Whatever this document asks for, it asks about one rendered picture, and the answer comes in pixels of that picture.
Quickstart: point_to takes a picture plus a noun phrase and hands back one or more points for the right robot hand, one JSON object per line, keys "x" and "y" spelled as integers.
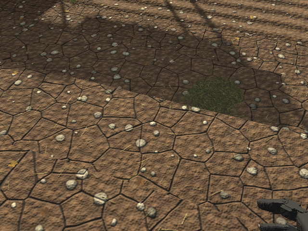
{"x": 287, "y": 209}

